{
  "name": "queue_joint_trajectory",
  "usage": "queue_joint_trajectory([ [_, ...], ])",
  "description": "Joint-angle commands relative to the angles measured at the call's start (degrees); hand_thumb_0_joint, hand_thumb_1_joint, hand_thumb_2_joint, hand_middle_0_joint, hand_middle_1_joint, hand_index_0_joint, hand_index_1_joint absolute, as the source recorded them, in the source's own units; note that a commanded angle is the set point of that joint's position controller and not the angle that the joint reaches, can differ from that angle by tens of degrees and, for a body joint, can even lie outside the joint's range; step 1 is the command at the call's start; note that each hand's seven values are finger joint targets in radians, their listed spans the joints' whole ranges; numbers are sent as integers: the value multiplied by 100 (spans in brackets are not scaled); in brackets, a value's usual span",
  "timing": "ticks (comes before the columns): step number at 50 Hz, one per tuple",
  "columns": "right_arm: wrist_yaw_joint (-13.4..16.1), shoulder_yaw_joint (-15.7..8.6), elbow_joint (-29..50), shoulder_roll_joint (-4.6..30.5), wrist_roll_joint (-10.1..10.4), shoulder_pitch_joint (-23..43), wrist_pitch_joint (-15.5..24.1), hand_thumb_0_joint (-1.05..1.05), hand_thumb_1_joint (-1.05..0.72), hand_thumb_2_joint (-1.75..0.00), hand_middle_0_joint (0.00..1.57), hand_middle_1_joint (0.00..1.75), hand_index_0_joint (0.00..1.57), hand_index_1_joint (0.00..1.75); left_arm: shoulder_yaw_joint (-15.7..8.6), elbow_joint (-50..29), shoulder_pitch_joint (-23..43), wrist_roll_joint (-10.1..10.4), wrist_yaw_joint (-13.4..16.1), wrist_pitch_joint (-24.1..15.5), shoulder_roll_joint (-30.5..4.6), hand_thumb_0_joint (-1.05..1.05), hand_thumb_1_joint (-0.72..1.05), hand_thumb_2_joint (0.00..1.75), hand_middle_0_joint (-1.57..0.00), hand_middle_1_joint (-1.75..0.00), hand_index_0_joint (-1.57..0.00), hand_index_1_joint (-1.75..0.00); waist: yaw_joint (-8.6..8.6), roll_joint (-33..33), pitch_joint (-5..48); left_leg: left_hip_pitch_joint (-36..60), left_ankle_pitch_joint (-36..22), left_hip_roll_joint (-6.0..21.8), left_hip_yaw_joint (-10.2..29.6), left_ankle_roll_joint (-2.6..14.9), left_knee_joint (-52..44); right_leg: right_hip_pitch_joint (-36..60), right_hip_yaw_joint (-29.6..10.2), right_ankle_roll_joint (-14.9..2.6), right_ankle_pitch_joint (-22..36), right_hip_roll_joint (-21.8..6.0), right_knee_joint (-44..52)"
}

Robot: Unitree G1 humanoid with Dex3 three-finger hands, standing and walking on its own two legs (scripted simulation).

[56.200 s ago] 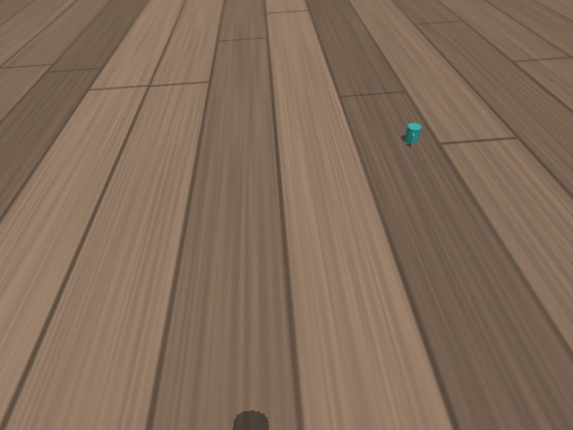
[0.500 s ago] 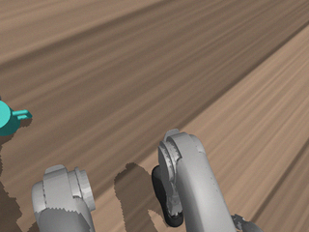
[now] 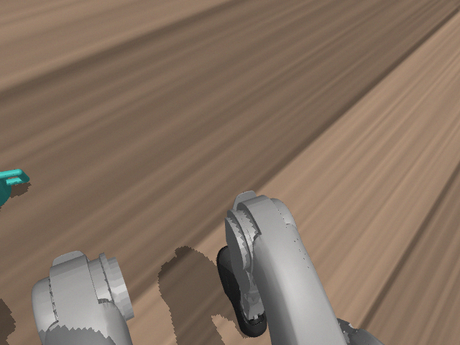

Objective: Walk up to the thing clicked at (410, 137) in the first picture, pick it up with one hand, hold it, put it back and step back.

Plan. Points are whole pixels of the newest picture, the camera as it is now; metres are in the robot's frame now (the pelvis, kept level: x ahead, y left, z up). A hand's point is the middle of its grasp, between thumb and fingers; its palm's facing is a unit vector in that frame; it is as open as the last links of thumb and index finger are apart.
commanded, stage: open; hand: left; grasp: from above
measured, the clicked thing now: out of the picture +0.46 +0.29 -0.25
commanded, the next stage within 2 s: withdraw in 0.54 s
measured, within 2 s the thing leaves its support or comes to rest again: neither
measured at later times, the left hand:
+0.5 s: hand out of the picture +0.44 +0.32 -0.21, palm faces -0.45 -0.12 -0.89, open 13.0 cm
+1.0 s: hand out of the picture +0.46 +0.35 -0.13, palm faces -0.28 -0.06 -0.96, open 14.0 cm
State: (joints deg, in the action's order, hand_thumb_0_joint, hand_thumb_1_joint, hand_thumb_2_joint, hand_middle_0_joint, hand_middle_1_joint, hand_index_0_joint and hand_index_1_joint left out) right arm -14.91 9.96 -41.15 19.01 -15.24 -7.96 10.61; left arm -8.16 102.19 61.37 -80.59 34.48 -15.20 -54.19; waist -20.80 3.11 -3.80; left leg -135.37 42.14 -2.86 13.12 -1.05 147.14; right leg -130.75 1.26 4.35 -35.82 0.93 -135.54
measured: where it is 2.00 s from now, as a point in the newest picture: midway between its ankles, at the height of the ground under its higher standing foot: (188, 343)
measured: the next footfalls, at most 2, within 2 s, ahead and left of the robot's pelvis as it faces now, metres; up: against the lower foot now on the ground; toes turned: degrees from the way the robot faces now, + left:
none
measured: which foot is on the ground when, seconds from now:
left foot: down 0.00-1.00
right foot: down 0.00-1.00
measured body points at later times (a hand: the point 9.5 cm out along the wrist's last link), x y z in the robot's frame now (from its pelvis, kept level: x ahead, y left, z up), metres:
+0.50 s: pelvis +0.00 +0.00 +0.00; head +0.26 +0.10 +0.36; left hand +0.46 +0.32 -0.16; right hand +0.05 -0.28 -0.06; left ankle +0.06 +0.12 -0.26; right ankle +0.13 -0.16 -0.26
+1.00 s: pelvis +0.01 +0.00 +0.02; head +0.24 +0.09 +0.40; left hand +0.47 +0.35 -0.08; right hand +0.07 -0.27 -0.06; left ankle +0.06 +0.12 -0.26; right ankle +0.13 -0.16 -0.26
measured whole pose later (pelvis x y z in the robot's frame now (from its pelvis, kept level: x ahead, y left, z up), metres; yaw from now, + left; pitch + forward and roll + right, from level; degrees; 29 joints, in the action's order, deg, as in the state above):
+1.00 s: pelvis +0.01 +0.00 +0.02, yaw +2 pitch +35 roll -12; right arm -15.8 3.2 -43.1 17.4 -9.1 -10.4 6.3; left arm -9.2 75.1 50.0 -72.3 27.6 -9.2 -45.0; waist -14.9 -1.8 3.8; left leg -133.7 43.6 -2.9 11.0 -1.4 142.0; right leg -130.0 0.2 3.3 -38.0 -1.1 -132.6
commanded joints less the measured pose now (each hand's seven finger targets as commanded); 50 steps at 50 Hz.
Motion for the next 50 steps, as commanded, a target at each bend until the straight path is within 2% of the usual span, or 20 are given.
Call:
queue_joint_trajectory([
  [1, -2, -590, 3, 1809, -12, -1002, 38, 0, -90, -90, 20, 30, 20, 30, -63, -792, 1582, 150, 238, -16, -1053, 0, -23, 85, -27, -99, -30, -96, -219, -2558, 3367, 2945, -967, 138, -628, 102, -1884, 1476, 1196, -434, 926, 83, 818],
  [4, -20, -620, 49, 1838, 6, -971, 29, 0, -91, -90, 20, 30, 20, 30, -211, -1064, 1515, 164, 257, -1, -1285, 0, -30, 87, -22, -102, -25, -99, -137, -2817, 3761, 3271, -1334, 159, -606, 70, -1845, 1634, 1207, -432, 1246, 100, 722],
  [5, -55, -585, -62, 1791, -18, -1071, 30, 0, -91, -90, 20, 30, 20, 30, -30, -929, 1441, 162, 232, 36, -1038, 0, -31, 90, -22, -104, -24, -101, -199, -2893, 3731, 3331, -1402, 135, -682, 70, -1787, 1708, 1172, -420, 1321, 104, 732],
  [7, -86, -610, -28, 1819, -43, -1057, 39, 0, -90, -90, 20, 30, 20, 30, -164, -1059, 1438, 173, 272, 51, -1188, 0, -33, 90, -19, -106, -22, -103, -202, -2840, 3732, 3261, -1545, 140, -691, 78, -1738, 1769, 1196, -417, 1461, 112, 740],
  [12, -129, -629, 47, 1859, -22, -1106, 37, 0, -90, -90, 20, 30, 20, 30, -229, -990, 1279, 248, 154, 110, -1150, 0, -39, 97, -15, -109, -17, -107, -204, -2617, 3429, 2954, -1506, 112, -753, 113, -1717, 1763, 1179, -450, 1382, 94, 824],
  [13, -125, -654, 42, 1835, 2, -1077, 23, 0, -90, -90, 20, 30, 20, 30, -256, -1096, 1190, 296, 136, 103, -1143, 0, -39, 99, -15, -109, -17, -107, -106, -2617, 3534, 2996, -1492, 107, -737, 109, -1785, 1804, 1171, -461, 1351, 92, 843],
  [15, -130, -658, 22, 1828, 24, -1080, 24, 0, -91, -90, 20, 30, 20, 30, -152, -1079, 1222, 348, 77, 101, -1067, 0, -40, 100, -14, -113, -16, -111, -167, -2654, 3544, 3046, -1432, 114, -743, 124, -1752, 1819, 1160, -446, 1334, 100, 864],
  [20, -112, -698, 17, 1855, 39, -1171, -49, 0, -91, -90, 20, 30, 20, 30, -393, -1139, 1015, 345, 63, 69, -1317, 0, -43, 102, -11, -115, -13, -113, -92, -2526, 3827, 3085, -1585, 111, -752, 144, -1727, 2061, 1146, -452, 1449, 113, 877],
  [21, -104, -695, 74, 1826, 69, -1133, -66, 0, -91, -90, 20, 30, 20, 30, -342, -1362, 1145, 369, 60, 35, -1265, 0, -46, 103, -10, -114, -11, -112, -58, -2549, 3889, 3012, -1516, 99, -761, 145, -1792, 2083, 1122, -467, 1385, 123, 908],
  [22, -108, -661, 52, 1790, 67, -1134, -64, 0, -91, -90, 20, 30, 20, 30, -121, -1184, 1226, 382, 20, 29, -965, 0, -46, 101, -9, -114, -11, -112, -193, -2481, 3687, 2909, -1461, 89, -784, 158, -1710, 1992, 1129, -454, 1360, 105, 954],
  [24, -90, -646, -30, 1776, 76, -1111, -50, 0, -91, -90, 20, 30, 20, 30, -67, -1256, 1351, 360, 31, -7, -1057, 0, -48, 103, -9, -114, -10, -113, -213, -2458, 3617, 2838, -1206, 107, -798, 183, -1711, 1963, 1121, -457, 1199, 130, 1003],
  [27, -47, -670, 52, 1846, 116, -1085, -68, 0, -90, -90, 20, 30, 20, 30, -208, -1315, 1235, 370, 53, -38, -1245, 0, -46, 106, -10, -116, -11, -114, -86, -2508, 3720, 2961, -1307, 99, -769, 159, -1791, 1923, 1130, -473, 1194, 111, 952],
  [32, -49, -625, -72, 1782, 93, -1120, -43, 0, -90, -90, 20, 30, 20, 30, -4, -1097, 1360, 293, 64, -25, -1007, 0, -45, 106, -9, -117, -11, -115, -196, -2449, 3510, 2952, -1182, 99, -785, 156, -1749, 1778, 1136, -454, 1119, 115, 975],
  [34, -36, -625, -10, 1825, 73, -1061, -20, 0, -92, -91, 20, 30, 20, 30, -119, -1078, 1346, 332, 112, -18, -1181, 0, -55, 100, -6, -105, -7, -104, -193, -2385, 3540, 2886, -1177, 107, -780, 175, -1740, 1841, 1144, -463, 1133, 116, 1015],
  [36, -49, -624, -21, 1829, 100, -1094, -22, 0, -92, -91, 20, 30, 20, 30, -206, -1194, 1275, 324, 140, 25, -1282, 0, -55, 101, -7, -105, -7, -104, -75, -2585, 3571, 3005, -1244, 101, -742, 140, -1874, 1780, 1159, -468, 1125, 88, 946],
  [37, -41, -660, -53, 1788, 133, -1075, -36, 0, -92, -91, 20, 30, 20, 30, -269, -1539, 1299, 387, 168, 39, -1332, 0, -56, 101, -7, -105, -7, -105, 110, -2830, 3913, 3245, -1345, 103, -725, 109, -1978, 1818, 1144, -482, 1183, 91, 919],
  [41, -101, -812, -35, 1725, 215, -1047, -45, 0, -92, -91, 20, 30, 20, 30, -350, -2127, 1195, 458, 97, 213, -1276, 0, -56, 102, -7, -104, -7, -104, 206, -3217, 4501, 3750, -1619, 105, -837, 50, -1971, 1926, 1059, -497, 1427, 68, 868],
  [44, -95, -1054, 16, 1637, 428, -988, -173, 0, -92, -91, 20, 30, 20, 30, -589, -3207, 769, 740, -35, 395, -1340, 0, -57, 102, -7, -103, -6, -104, 699, -3600, 5217, 3950, -1825, 76, -960, 23, -2259, 2179, 899, -590, 1574, 27, 966],
  [46, -73, -1244, 51, 1564, 623, -926, -307, 0, -92, -91, 20, 30, 20, 30, -440, -3713, 493, 947, -272, 585, -1032, 0, -57, 102, -7, -102, -6, -103, 880, -3733, 5332, 4059, -1831, 72, -997, -8, -2542, 2026, 802, -642, 1565, -31, 1032],
  [50, 15, -1484, -30, 1475, 887, -1254, -655, 0, -92, -91, 20, 30, 20, 30, -10, -4134, 779, 1105, -1018, 884, -461, 0, -57, 103, -8, -100, -7, -102, 772, -3113, 5211, 4097, -1723, 92, -963, 59, -2902, 1990, 652, -653, 1412, -52, 1487],
])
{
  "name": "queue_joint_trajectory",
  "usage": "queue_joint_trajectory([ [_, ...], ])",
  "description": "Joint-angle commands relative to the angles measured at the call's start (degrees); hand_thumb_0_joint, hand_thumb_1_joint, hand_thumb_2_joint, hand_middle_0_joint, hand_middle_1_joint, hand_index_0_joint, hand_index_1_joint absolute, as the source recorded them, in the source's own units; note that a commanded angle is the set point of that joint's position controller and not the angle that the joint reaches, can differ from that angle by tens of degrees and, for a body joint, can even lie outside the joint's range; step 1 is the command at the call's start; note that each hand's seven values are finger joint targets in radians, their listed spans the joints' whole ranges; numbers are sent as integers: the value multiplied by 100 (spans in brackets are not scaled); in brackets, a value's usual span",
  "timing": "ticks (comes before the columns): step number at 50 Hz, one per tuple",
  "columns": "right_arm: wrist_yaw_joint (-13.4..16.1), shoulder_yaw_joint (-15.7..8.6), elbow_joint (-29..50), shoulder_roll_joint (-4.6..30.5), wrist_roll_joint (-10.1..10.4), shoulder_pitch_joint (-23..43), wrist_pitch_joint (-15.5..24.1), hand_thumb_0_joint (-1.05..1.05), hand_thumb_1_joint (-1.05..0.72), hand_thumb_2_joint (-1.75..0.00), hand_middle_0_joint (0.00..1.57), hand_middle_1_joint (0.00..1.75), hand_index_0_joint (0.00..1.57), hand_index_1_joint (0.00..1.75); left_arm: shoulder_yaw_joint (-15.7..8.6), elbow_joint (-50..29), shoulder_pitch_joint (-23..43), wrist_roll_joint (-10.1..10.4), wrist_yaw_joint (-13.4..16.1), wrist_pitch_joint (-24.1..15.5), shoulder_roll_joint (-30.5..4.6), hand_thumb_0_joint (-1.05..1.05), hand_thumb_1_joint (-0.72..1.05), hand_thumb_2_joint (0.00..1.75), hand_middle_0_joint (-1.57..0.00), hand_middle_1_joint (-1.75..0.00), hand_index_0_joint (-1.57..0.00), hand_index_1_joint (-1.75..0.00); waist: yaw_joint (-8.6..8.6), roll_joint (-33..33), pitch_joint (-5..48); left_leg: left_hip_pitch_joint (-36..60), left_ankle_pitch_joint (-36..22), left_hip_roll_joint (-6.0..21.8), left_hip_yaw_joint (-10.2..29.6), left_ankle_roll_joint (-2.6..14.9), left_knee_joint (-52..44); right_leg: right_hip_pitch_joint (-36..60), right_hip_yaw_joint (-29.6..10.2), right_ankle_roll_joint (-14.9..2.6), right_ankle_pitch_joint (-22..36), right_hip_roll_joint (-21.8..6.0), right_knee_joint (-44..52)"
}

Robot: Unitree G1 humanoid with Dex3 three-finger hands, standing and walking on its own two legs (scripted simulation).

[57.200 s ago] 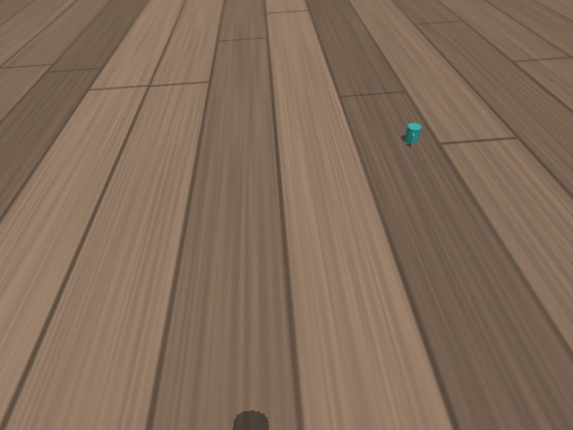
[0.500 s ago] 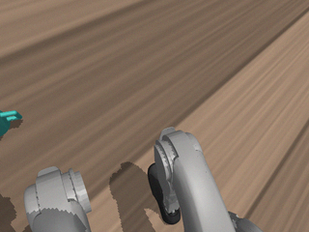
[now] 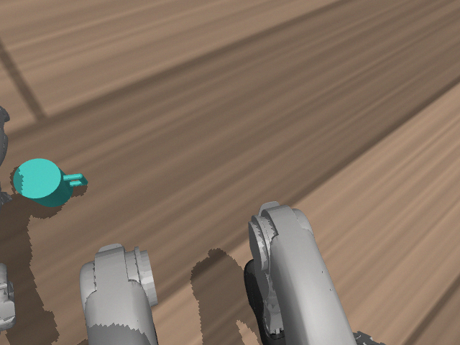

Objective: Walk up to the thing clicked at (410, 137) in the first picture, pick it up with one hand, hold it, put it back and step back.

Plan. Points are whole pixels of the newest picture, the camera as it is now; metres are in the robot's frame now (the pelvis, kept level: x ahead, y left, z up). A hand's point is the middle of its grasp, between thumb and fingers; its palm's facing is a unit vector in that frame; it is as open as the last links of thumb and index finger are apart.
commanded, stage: withdraw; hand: left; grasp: from above
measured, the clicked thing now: (55, 183) +0.46 +0.27 -0.27
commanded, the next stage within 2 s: home in 0.58 s
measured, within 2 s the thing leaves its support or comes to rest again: neither
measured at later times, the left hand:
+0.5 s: hand out of the picture +0.43 +0.30 -0.10, palm faces -0.46 -0.05 -0.88, open 14.1 cm
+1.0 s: hand out of the picture +0.43 +0.35 -0.06, palm faces -0.40 -0.19 -0.89, open 13.1 cm
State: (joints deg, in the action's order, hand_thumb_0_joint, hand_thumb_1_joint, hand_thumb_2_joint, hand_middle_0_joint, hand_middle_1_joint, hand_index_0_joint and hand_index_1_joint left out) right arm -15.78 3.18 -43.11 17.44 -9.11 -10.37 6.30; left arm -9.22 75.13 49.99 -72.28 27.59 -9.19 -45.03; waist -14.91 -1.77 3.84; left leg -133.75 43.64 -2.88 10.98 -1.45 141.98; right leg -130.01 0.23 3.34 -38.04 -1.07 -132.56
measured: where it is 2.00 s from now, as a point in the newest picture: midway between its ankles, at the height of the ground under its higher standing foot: outside the picture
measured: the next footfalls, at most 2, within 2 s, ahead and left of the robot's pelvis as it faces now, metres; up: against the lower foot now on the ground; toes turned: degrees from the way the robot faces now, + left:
none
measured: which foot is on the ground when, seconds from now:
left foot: down 0.00-1.00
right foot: down 0.00-1.00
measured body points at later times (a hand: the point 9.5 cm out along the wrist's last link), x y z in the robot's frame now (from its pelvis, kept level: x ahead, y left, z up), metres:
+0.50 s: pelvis -0.03 -0.01 +0.04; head +0.19 +0.08 +0.42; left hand +0.45 +0.30 -0.05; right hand +0.06 -0.31 -0.05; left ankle +0.05 +0.12 -0.29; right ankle +0.11 -0.16 -0.29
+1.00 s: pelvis -0.01 +0.01 +0.06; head +0.21 +0.06 +0.45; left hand +0.45 +0.35 +0.00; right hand +0.04 -0.26 -0.05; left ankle +0.05 +0.12 -0.29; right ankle +0.11 -0.16 -0.29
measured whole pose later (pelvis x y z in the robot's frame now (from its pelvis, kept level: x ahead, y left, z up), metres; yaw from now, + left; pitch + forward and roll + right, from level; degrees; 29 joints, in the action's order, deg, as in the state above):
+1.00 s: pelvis -0.01 +0.01 +0.06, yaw +3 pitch +37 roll -10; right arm -8.1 1.4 -38.7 15.9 -4.2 -14.5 -0.3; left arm -6.8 60.5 44.3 -57.8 7.0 -6.1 -41.2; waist -10.2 -5.7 7.3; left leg -125.3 41.1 -2.0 7.2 0.5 129.1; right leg -121.8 -1.3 3.8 -36.5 -2.5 -121.0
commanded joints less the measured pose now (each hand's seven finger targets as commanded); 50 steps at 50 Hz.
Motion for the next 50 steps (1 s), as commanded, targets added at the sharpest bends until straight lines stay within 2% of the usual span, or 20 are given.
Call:
queue_joint_trajectory([
  [1, 144, -811, 176, 1567, 294, -1138, -310, 0, -92, -91, 20, 30, 20, 30, 273, -1294, 1892, 311, -543, 337, -1091, 0, -57, 103, -9, -100, -7, -102, 60, -2205, 4247, 3829, -1880, 102, -754, 155, -2355, 2052, 725, -532, 1666, 166, 1387],
  [5, 347, -815, 338, 1426, 380, -1222, -517, 0, -93, -91, 20, 30, 20, 30, 800, -1149, 1659, 717, -1467, 284, -362, 0, -59, 105, -8, -103, -6, -105, -105, -1140, 3494, 3277, -1470, 53, -693, 287, -2576, 2356, 648, -500, 1344, 148, 1846],
  [7, 513, -796, 438, 1451, 432, -1127, -596, 0, -93, -91, 20, 30, 20, 30, 804, -1042, 1506, 819, -1845, 194, -509, 0, -58, 105, -9, -103, -7, -105, 11, -662, 3297, 3053, -1285, 28, -705, 322, -2643, 2576, 613, -512, 1112, 133, 2083],
  [9, 667, -722, 556, 1370, 440, -1047, -649, 0, -92, -91, 20, 30, 20, 30, 916, -982, 1478, 920, -2130, 5, -411, 0, -58, 105, -9, -103, -7, -106, -73, -340, 3013, 2819, -1160, 5, -791, 382, -2678, 2824, 556, -499, 969, 128, 2262],
  [12, 826, -598, 626, 1363, 433, -976, -705, 0, -92, -91, 20, 30, 20, 30, 742, -897, 1596, 866, -2216, -321, -785, 0, -56, 104, -10, -102, -8, -104, 40, -54, 2886, 2657, -1038, -8, -851, 425, -2623, 2903, 481, -525, 764, 90, 2368],
  [15, 924, -459, 641, 1307, 386, -873, -726, 0, -92, -91, 20, 30, 20, 30, 611, -1089, 2181, 632, -2024, -800, -1105, 0, -55, 103, -11, -101, -9, -103, 73, -503, 3146, 2810, -1038, -4, -891, 377, -2532, 2686, 453, -561, 740, 65, 2236],
  [19, 940, -364, 607, 1268, 257, -790, -736, 0, -92, -91, 20, 30, 20, 30, 568, -709, 2737, 105, -1336, -1165, -1223, 0, -57, 104, -8, -102, -7, -103, -41, -1059, 3326, 3082, -817, 14, -906, 291, -2514, 2275, 510, -526, 592, 94, 2029],
  [24, 911, -330, 459, 1369, 116, -871, -639, 0, -91, -90, 20, 30, 20, 30, 576, 334, 3026, -403, -510, -1042, -1206, 0, -56, 103, -7, -103, -7, -104, -136, -1636, 3293, 3367, -783, 7, -869, 203, -2530, 1691, 728, -540, 609, 100, 1785],
  [27, 895, -343, 377, 1469, 48, -971, -538, 0, -92, -90, 20, 30, 20, 30, 300, 475, 3354, -643, -160, -895, -1674, 0, -56, 103, -8, -103, -7, -104, -129, -1994, 3651, 3488, -886, -12, -869, 199, -2475, 1573, 784, -519, 724, 83, 1556],
  [31, 883, -404, 379, 1536, 31, -989, -409, 0, -92, -90, 20, 30, 20, 30, -57, 285, 3407, -684, 121, -599, -2165, 0, -56, 102, -8, -102, -7, -103, -85, -2201, 4093, 3581, -1003, -15, -911, 229, -2339, 1596, 754, -483, 847, 58, 1389],
  [34, 857, -493, 460, 1556, 86, -1028, -343, 0, -91, -90, 20, 30, 20, 30, -304, -42, 3114, -442, 133, -351, -2357, 0, -52, 99, -9, -102, -9, -101, 68, -2335, 4515, 3741, -1081, -7, -939, 229, -2385, 1812, 688, -509, 932, 37, 1387],
  [35, 857, -519, 442, 1558, 92, -1083, -312, 0, -88, -89, 20, 30, 20, 30, -289, -140, 3177, -347, 64, -293, -2300, 0, -44, 91, -17, -94, -17, -93, 0, -2300, 4429, 3720, -1005, 10, -915, 227, -2399, 1755, 687, -511, 892, 28, 1407],
  [36, 855, -537, 423, 1543, 116, -1108, -299, 0, -91, -90, 20, 30, 20, 30, -277, -267, 3092, -234, -22, -232, -2235, 0, -52, 99, -9, -101, -9, -101, 46, -2370, 4462, 3713, -982, 12, -892, 218, -2489, 1785, 687, -512, 877, 27, 1444],
  [38, 826, -543, 321, 1482, 163, -1284, -291, 0, -89, -90, 20, 30, 20, 30, -87, -205, 2935, -97, -305, -122, -1957, 0, -36, 83, -22, -85, -20, -85, -32, -2225, 4334, 3590, -958, 3, -877, 235, -2515, 1871, 690, -537, 887, 50, 1512],
  [40, 809, -624, 348, 1459, 221, -1406, -313, 0, -89, -90, 20, 30, 20, 30, -67, -496, 2673, 121, -647, -50, -1904, 0, -32, 78, -22, -69, -19, -69, 69, -2043, 4586, 3621, -1061, 4, -874, 255, -2591, 2208, 687, -537, 939, 67, 1656],
  [41, 808, -675, 364, 1500, 281, -1478, -334, 0, -89, -90, 20, 30, 20, 30, -127, -654, 2453, 322, -817, -14, -1951, 0, -31, 76, -21, -61, -19, -61, 169, -1973, 4630, 3689, -1191, -3, -831, 249, -2661, 2331, 673, -525, 1042, 40, 1695],
  [43, 794, -705, 408, 1477, 334, -1594, -414, 0, -89, -90, 20, 30, 20, 30, 42, -640, 1574, 654, -1213, 113, -1400, 0, -22, 74, -20, -52, -19, -54, 260, -1743, 4480, 3892, -1444, 11, -748, 211, -2847, 2449, 683, -511, 1184, 19, 1800],
  [45, 806, -759, 520, 1507, 434, -1630, -512, 0, -89, -90, 20, 30, 20, 30, 72, -1335, 1181, 1036, -1604, 196, -1224, 0, -6, 70, -18, -41, -17, -42, 368, -1669, 4529, 4344, -1808, 41, -596, 147, -3093, 2527, 677, -527, 1373, 17, 1952],
  [48, 869, -848, 834, 1496, 567, -1419, -658, 0, -90, -90, 20, 30, 20, 30, 13, -3142, 457, 1937, -2129, 324, -960, 0, 18, 71, -18, -32, -17, -33, 642, -1760, 4894, 4823, -2192, 46, -484, 89, -3422, 2964, 607, -550, 1605, 19, 2247],
  [50, 922, -831, 950, 1427, 610, -1215, -714, 0, -90, -90, 20, 30, 20, 30, 52, -3524, -531, 2550, -2409, 489, -490, 0, 34, 70, -17, -26, -17, -26, 642, -1229, 4423, 4812, -2247, 55, -373, 107, -3647, 3045, 600, -532, 1655, 45, 2493],
])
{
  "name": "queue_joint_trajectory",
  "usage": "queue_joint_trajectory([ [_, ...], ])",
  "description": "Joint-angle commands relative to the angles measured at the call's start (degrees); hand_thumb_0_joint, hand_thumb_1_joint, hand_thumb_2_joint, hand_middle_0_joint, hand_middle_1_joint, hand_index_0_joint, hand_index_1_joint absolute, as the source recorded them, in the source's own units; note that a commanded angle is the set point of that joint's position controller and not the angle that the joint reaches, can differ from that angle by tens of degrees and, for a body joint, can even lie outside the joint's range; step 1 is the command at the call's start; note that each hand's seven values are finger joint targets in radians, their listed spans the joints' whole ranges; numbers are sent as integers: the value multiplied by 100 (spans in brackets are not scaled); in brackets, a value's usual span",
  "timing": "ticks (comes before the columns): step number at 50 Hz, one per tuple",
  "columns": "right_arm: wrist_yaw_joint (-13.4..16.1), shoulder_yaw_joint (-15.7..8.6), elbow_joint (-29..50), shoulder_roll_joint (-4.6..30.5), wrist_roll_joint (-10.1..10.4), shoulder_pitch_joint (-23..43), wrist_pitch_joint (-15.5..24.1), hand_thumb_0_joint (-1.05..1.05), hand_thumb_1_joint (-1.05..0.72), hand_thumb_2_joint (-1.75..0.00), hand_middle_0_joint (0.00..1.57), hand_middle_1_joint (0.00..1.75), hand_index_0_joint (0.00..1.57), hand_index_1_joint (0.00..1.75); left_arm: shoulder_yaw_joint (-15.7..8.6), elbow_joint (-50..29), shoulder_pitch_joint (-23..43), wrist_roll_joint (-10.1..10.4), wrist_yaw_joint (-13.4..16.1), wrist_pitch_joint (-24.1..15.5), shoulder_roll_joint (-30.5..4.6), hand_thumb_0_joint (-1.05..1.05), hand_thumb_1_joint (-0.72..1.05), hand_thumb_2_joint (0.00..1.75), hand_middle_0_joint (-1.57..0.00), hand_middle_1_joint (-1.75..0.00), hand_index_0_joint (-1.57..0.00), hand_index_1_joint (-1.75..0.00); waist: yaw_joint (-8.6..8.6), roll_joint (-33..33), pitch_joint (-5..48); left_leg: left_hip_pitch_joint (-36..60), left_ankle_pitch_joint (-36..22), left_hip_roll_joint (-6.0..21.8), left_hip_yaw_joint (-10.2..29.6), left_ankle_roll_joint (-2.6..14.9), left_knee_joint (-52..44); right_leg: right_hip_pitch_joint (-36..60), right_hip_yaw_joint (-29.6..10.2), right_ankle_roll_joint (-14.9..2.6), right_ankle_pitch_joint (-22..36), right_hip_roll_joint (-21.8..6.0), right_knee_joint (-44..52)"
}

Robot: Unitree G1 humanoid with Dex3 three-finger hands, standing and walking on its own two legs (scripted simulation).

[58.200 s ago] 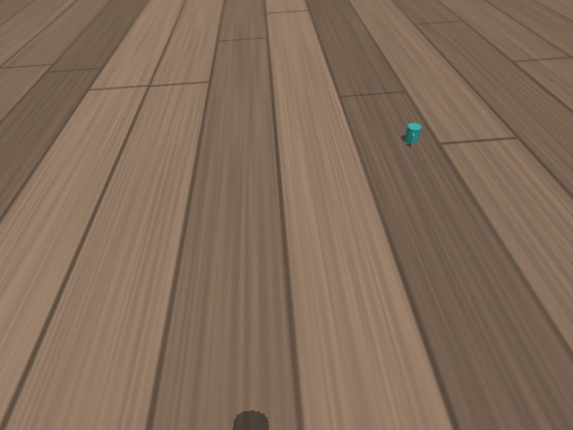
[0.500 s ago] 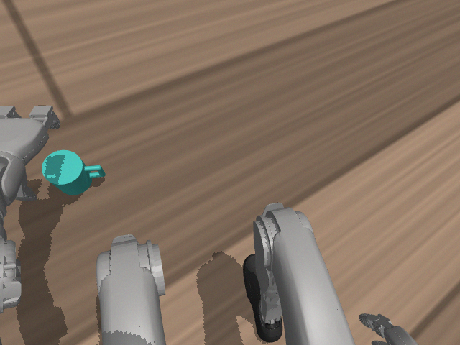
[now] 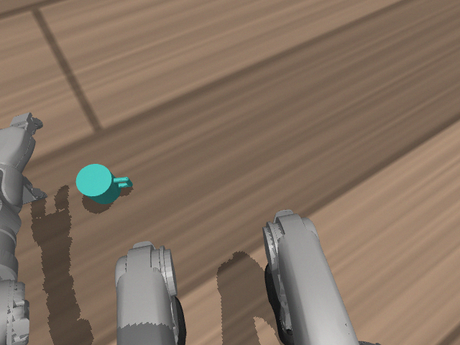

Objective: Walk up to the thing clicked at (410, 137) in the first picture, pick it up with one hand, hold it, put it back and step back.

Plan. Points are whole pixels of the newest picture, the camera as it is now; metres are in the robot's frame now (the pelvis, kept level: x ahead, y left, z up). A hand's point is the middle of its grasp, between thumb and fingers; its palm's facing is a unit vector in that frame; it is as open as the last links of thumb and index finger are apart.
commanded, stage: home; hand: left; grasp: from above
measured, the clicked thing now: (107, 184) +0.48 +0.24 -0.34
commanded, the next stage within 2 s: none
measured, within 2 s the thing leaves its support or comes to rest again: neither
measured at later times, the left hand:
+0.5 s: hand (12, 287) +0.28 +0.21 +0.09, palm faces -0.11 -0.86 -0.50, open 7.5 cm
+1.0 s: hand out of the picture +0.22 +0.16 +0.28, palm faces +0.16 -0.96 -0.21, open 7.4 cm
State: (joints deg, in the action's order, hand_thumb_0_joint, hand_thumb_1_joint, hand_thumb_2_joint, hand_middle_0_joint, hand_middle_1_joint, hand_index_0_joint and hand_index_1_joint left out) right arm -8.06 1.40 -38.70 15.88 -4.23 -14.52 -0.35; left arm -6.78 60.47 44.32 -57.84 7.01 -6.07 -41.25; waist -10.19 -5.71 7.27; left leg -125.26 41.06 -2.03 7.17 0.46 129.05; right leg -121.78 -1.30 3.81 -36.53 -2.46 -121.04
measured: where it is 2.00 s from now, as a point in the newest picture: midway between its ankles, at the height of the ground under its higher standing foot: (232, 337)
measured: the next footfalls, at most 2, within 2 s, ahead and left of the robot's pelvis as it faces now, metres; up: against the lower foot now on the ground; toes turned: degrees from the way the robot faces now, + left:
none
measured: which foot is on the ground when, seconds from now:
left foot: down 0.00-1.00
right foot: down 0.00-1.00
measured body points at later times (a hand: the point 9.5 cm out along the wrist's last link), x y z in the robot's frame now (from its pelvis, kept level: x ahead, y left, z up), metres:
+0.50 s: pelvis +0.01 -0.02 +0.18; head +0.14 +0.01 +0.61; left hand +0.28 +0.26 +0.12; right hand +0.25 -0.24 +0.10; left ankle +0.06 +0.11 -0.35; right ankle +0.11 -0.17 -0.35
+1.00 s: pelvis +0.07 -0.03 +0.32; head +0.09 -0.03 +0.77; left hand +0.21 +0.21 +0.30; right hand +0.23 -0.27 +0.25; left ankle +0.06 +0.11 -0.35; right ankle +0.11 -0.17 -0.35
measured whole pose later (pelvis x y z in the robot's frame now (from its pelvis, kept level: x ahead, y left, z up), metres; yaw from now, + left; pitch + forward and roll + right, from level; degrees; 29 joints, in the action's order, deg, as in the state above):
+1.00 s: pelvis +0.07 -0.03 +0.32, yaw +6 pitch +11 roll -2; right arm 11.3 1.4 -30.2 13.3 1.8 -18.9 10.9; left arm -2.2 -7.1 -27.5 4.0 2.7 26.9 -12.1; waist -3.5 -3.6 10.8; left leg -42.7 28.6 3.0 5.0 -2.8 59.7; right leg -42.2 2.6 1.8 -25.2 -1.7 -56.1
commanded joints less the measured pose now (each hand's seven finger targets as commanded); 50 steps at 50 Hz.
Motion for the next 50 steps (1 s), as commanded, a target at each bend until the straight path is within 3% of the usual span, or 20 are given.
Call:
queue_joint_trajectory([
  [1, 191, -660, 601, 1505, 166, -711, -64, 0, -90, -90, 20, 30, 20, 30, -281, -2830, 159, 1364, -444, 176, -978, 0, 42, 73, -17, -25, -17, -25, 247, -810, 4254, 4013, -1968, 5, -57, -48, -2447, 2414, 715, -576, 1539, 211, 1449],
  [2, 251, -689, 629, 1469, 200, -625, -77, 0, -90, -90, 20, 30, 20, 30, -437, -3350, 214, 1581, -511, 202, -1125, 0, 50, 78, -18, -27, -18, -27, 320, -856, 4364, 4108, -1938, -4, -73, -32, -2553, 2671, 653, -590, 1580, 205, 1588],
  [3, 301, -707, 632, 1407, 235, -547, -87, 0, -90, -90, 20, 30, 20, 30, -524, -3371, -32, 1744, -576, 255, -1071, 0, 58, 83, -19, -28, -19, -28, 348, -795, 4241, 4182, -1838, 8, 3, -40, -2688, 2707, 624, -583, 1506, 189, 1673],
  [5, 350, -715, 721, 1246, 272, -358, -69, 0, -90, -90, 20, 30, 20, 30, -344, -3727, -489, 2055, -653, 330, -641, 0, 74, 87, -20, -29, -20, -29, 339, -609, 4045, 4237, -1659, 73, -71, 7, -2906, 2969, 587, -561, 1402, 177, 1930],
  [7, 418, -735, 804, 1126, 336, -184, -57, 0, -90, -90, 20, 30, 20, 30, -392, -3970, -886, 2306, -618, 426, -458, 0, 90, 90, -20, -30, -20, -30, 464, -624, 3945, 4404, -1418, 119, -108, 18, -3219, 3146, 524, -544, 1225, 147, 2184],
  [9, 475, -750, 918, 1100, 359, -4, -28, 0, -90, -90, 20, 30, 20, 30, -315, -4324, -1153, 2575, -593, 557, -219, 0, 90, 90, -20, -30, -20, -30, 517, -712, 3833, 4685, -1102, 161, -96, 12, -3575, 3315, 521, -545, 1011, 133, 2473],
  [11, 537, -735, 943, 1043, 402, 175, 40, 0, -90, -90, 20, 30, 20, 30, 15, -4284, -1689, 2837, -598, 733, 346, 0, 90, 90, -20, -30, -20, -30, 454, -637, 3317, 4835, -823, 217, 10, -21, -3974, 3326, 547, -529, 836, 131, 2689],
  [14, 644, -714, 1118, 973, 469, 346, 163, 0, -90, -90, 20, 30, 20, 30, -44, -4896, -2011, 3252, -544, 1044, 363, 0, 90, 90, -20, -30, -20, -30, 528, -600, 3363, 5256, -726, 232, -114, -10, -4324, 3860, 524, -531, 736, 150, 3200],
  [15, 674, -690, 1198, 913, 491, 419, 205, 0, -90, -90, 20, 30, 20, 30, 130, -5082, -2238, 3418, -554, 1165, 591, 0, 90, 90, -20, -30, -20, -30, 492, -524, 3285, 5322, -708, 223, -169, -4, -4458, 4087, 516, -525, 713, 152, 3406],
  [18, 811, -622, 1278, 868, 537, 629, 341, 0, -90, -90, 20, 30, 20, 30, 164, -5457, -2674, 3934, -504, 1454, 836, 0, 90, 90, -20, -30, -20, -30, 427, -405, 3092, 5607, -666, 217, -167, 8, -4759, 4475, 479, -493, 706, 153, 3774],
  [19, 864, -596, 1302, 866, 564, 682, 379, 0, -90, -90, 20, 30, 20, 30, 50, -5515, -2793, 4076, -465, 1530, 798, 0, 90, 90, -20, -30, -20, -30, 464, -357, 3046, 5749, -639, 221, -118, 8, -4888, 4605, 461, -485, 702, 142, 3880],
  [20, 919, -571, 1341, 796, 579, 716, 412, 0, -90, -90, 20, 30, 20, 30, 107, -5501, -3200, 4202, -440, 1631, 944, 0, 90, 90, -20, -30, -20, -30, 453, -277, 2862, 5814, -724, 216, -177, 8, -4974, 4745, 444, -490, 719, 155, 4044],
  [23, 1033, -477, 1451, 681, 608, 757, 511, 0, -90, -90, 20, 30, 20, 30, -23, -5902, -3598, 4646, -339, 1836, 1021, 0, 90, 90, -20, -30, -20, -30, 489, -291, 2663, 6144, -679, 202, -187, 21, -5367, 5270, 352, -481, 676, 138, 4480],
  [28, 1238, -317, 1586, 459, 651, 649, 687, 0, -90, -90, 20, 30, 20, 30, 11, -6294, -4442, 5220, -214, 2256, 1393, 0, 90, 90, -20, -30, -20, -30, 494, -41, 2249, 6651, -765, 185, -255, 35, -5971, 6262, 241, -460, 711, 178, 5337],
  [31, 1384, -256, 1632, 381, 660, 503, 791, 0, -90, -90, 20, 30, 20, 30, -46, -6538, -5033, 5497, -150, 2504, 1600, 0, 90, 90, -20, -30, -20, -30, 566, 105, 2208, 7075, -1112, 175, -272, 20, -6296, 6906, 239, -437, 1006, 198, 5768],
  [33, 1509, -220, 1620, 329, 666, 418, 880, 0, -90, -90, 20, 30, 20, 30, 43, -6720, -5338, 5705, -154, 2639, 1886, 0, 90, 90, -20, -30, -20, -30, 524, 133, 1991, 7300, -1362, 184, -310, 9, -6502, 7211, 237, -430, 1231, 214, 6060],
  [34, 1578, -192, 1664, 315, 679, 377, 933, 0, -90, -90, 20, 30, 20, 30, -56, -6783, -5531, 5804, -145, 2708, 1874, 0, 90, 90, -20, -30, -20, -30, 571, 195, 1967, 7396, -1448, 174, -327, 8, -6620, 7463, 250, -425, 1273, 225, 6217],
  [37, 1727, -172, 1660, 270, 665, 221, 1075, 0, -90, -90, 20, 30, 20, 30, -34, -6977, -6060, 6053, -178, 2853, 2112, 0, 90, 90, -20, -30, -20, -30, 594, 351, 1655, 7708, -1765, 152, -409, 16, -6916, 7932, 278, -390, 1548, 248, 6652],
  [41, 1869, -182, 1722, 256, 636, 82, 1249, 0, -90, -90, 20, 30, 20, 30, -54, -7378, -6532, 6199, -244, 2979, 2209, 0, 90, 90, -20, -30, -20, -30, 682, 387, 1315, 8231, -2077, 144, -495, 9, -7350, 8367, 332, -366, 1801, 272, 7120],
  [50, 1970, -244, 1785, 264, 540, 128, 1565, 0, -90, -90, 20, 30, 20, 30, 129, -7849, -7201, 6127, -465, 3060, 2362, 0, 90, 90, -20, -30, -20, -30, 770, 423, 525, 8685, -1966, 145, -536, 9, -8034, 8614, 512, -337, 1598, 333, 7681],
])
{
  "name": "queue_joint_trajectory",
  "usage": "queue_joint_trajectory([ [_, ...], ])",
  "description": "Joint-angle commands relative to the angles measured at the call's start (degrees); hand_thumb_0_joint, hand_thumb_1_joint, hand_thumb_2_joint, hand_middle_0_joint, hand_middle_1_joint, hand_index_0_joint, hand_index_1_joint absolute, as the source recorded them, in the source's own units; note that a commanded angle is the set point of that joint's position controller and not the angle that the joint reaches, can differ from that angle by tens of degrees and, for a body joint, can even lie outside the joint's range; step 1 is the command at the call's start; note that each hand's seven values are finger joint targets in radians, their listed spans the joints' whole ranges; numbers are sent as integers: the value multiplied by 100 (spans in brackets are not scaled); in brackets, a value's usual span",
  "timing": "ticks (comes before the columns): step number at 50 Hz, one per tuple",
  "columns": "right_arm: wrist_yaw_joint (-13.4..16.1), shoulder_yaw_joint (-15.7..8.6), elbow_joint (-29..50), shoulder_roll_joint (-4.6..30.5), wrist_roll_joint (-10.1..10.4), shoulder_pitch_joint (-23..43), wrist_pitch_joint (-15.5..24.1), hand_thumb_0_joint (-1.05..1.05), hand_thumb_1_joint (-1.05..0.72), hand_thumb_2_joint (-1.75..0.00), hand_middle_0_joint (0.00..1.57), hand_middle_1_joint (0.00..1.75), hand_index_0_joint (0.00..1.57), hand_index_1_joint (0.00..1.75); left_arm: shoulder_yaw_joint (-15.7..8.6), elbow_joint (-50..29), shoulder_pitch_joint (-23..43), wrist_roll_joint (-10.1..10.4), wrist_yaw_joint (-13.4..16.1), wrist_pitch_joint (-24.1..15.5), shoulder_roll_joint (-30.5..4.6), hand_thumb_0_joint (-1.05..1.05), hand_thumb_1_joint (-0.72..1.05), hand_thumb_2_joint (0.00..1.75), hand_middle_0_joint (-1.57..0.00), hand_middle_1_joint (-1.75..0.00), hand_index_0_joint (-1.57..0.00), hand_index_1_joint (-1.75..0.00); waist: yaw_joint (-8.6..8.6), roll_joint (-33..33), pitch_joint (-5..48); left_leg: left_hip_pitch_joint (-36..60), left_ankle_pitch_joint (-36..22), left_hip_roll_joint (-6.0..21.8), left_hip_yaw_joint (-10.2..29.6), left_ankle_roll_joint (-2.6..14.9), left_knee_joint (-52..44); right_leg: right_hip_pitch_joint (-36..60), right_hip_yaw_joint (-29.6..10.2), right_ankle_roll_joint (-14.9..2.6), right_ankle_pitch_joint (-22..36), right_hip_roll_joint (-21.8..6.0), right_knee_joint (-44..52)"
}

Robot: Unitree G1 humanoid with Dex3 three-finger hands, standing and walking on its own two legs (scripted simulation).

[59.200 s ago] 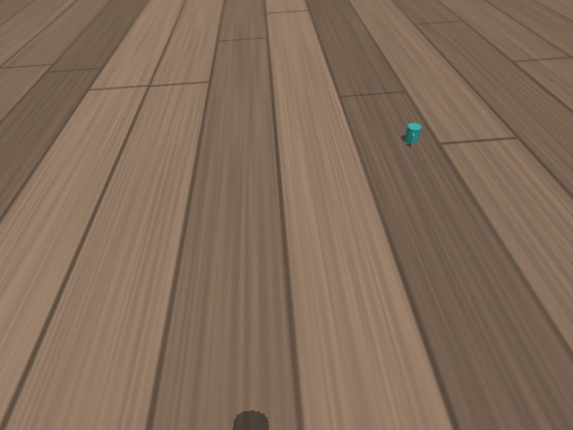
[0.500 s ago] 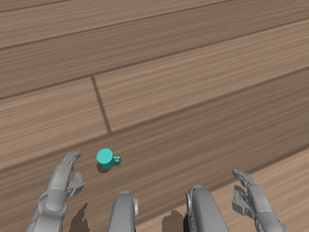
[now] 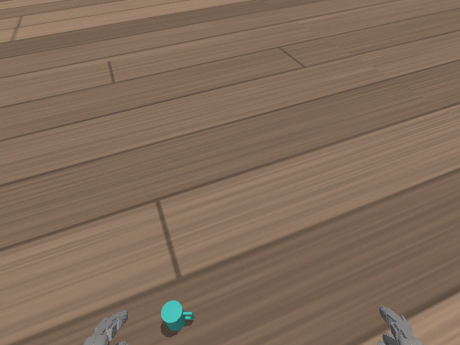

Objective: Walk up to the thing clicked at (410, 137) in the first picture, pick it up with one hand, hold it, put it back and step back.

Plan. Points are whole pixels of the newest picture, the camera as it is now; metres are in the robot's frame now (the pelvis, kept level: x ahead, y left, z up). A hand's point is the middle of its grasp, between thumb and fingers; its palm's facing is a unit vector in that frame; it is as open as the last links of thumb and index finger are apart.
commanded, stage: home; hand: left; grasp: from above
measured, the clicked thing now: (178, 315) +0.44 +0.23 -0.66
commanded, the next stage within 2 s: none
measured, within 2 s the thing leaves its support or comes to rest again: neither
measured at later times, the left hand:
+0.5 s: hand out of the picture +0.17 +0.18 -0.04, palm faces +0.05 -0.98 -0.21, open 7.4 cm
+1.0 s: hand out of the picture +0.17 +0.19 -0.04, palm faces +0.04 -0.98 -0.21, open 7.4 cm
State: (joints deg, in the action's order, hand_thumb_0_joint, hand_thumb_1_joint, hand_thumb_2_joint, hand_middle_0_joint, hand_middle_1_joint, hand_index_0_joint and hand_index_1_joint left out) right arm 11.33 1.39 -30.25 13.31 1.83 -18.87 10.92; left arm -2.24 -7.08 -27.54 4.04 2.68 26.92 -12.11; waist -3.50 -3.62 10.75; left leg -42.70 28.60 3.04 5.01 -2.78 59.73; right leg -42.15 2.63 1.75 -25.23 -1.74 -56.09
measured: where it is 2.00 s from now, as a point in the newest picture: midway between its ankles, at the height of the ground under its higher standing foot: outside the picture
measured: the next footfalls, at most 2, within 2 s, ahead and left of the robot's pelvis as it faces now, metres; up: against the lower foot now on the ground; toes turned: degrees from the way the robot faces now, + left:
none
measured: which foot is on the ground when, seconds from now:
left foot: down 0.00-1.00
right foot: down 0.00-1.00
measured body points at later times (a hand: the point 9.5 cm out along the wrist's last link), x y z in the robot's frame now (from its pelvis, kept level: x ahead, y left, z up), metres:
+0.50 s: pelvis +0.01 +0.01 +0.01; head +0.03 +0.01 +0.46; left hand +0.17 +0.24 -0.02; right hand +0.18 -0.23 -0.06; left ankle +0.01 +0.15 -0.67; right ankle +0.03 -0.14 -0.67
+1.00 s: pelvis +0.00 +0.01 +0.01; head +0.02 +0.01 +0.46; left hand +0.16 +0.24 -0.02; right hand +0.16 -0.24 -0.06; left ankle +0.01 +0.15 -0.67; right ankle +0.03 -0.14 -0.67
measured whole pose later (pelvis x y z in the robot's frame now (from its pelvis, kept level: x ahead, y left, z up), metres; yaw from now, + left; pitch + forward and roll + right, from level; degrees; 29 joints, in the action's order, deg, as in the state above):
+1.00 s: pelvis +0.00 +0.01 +0.01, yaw +0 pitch +9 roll -2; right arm 10.7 1.6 -31.9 12.6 0.4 -16.2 14.3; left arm -1.4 -7.1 -27.7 2.7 0.9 27.0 -12.8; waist -2.1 -2.9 8.9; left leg -38.8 28.4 2.7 4.5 -2.2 57.7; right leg -38.0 2.2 2.4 -24.7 -2.1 -53.6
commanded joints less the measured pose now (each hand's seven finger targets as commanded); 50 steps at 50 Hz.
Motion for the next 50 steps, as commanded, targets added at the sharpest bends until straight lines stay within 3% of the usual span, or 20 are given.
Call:
queue_joint_trajectory([
  [1, 24, -253, 952, 539, -77, 573, 464, 0, -90, -90, 20, 30, 20, 30, -344, -1122, -2, -63, -58, -248, -574, 0, 90, 90, -20, -30, -20, -30, 116, 177, 110, 422, -644, -370, -338, 330, -1139, 664, 139, -121, 406, 255, 1215],
  [4, 6, -284, 945, 580, -90, 611, 537, 0, -90, -90, 20, 30, 20, 30, -262, -1119, 96, -85, -133, -243, -559, 0, 90, 90, -20, -30, -20, -30, 33, 242, 57, 533, -613, -368, -352, 335, -1201, 639, 173, -112, 368, 260, 1239],
  [7, -7, -300, 909, 609, -121, 642, 615, 0, -90, -90, 20, 30, 20, 30, -330, -1044, 212, -94, -173, -292, -594, 0, 90, 90, -20, -30, -20, -30, 22, 253, 104, 590, -716, -357, -349, 335, -1190, 653, 191, -113, 465, 253, 1184],
  [10, -24, -290, 889, 610, -132, 672, 660, 0, -90, -90, 20, 30, 20, 30, -313, -1102, 259, -112, -200, -334, -616, 0, 90, 90, -20, -30, -20, -30, 85, 166, 92, 590, -682, -378, -348, 327, -1197, 670, 191, -107, 452, 238, 1184],
  [16, -25, -280, 805, 611, -149, 692, 699, 0, -90, -90, 20, 30, 20, 30, -287, -1206, 187, -148, -149, -365, -631, 0, 90, 90, -20, -30, -20, -30, 101, 43, 468, 828, -1289, -355, -319, 293, -1118, 880, 179, -134, 1022, 247, 1030],
  [23, -15, -270, 778, 595, -159, 699, 677, 0, -90, -90, 20, 30, 20, 30, -294, -1106, 27, -169, -111, -336, -616, 0, 90, 90, -20, -30, -20, -30, 159, 162, 497, 832, -1527, -352, -318, 304, -1069, 1002, 199, -135, 1253, 243, 1015],
  [42, -24, -311, 744, 639, -154, 665, 657, 0, -90, -90, 20, 30, 20, 30, -297, -1187, 154, -140, -128, -314, -642, 0, 90, 90, -20, -30, -20, -30, 153, 4, 386, 809, -1292, -293, -289, 262, -1213, 888, 209, -150, 950, 263, 1034],
  [50, -7, -287, 786, 619, -142, 708, 685, 0, -90, -90, 20, 30, 20, 30, -327, -1137, 169, -153, -126, -275, -645, 0, 90, 90, -20, -30, -20, -30, 149, 151, 173, 683, -868, -306, -338, 310, -1222, 822, 189, -119, 617, 249, 1150],
])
